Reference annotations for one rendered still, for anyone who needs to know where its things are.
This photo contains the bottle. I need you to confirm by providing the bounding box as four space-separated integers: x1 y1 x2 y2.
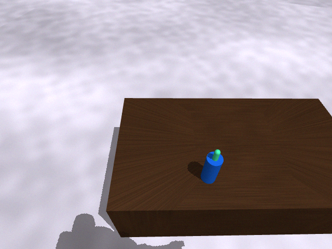
201 149 224 184

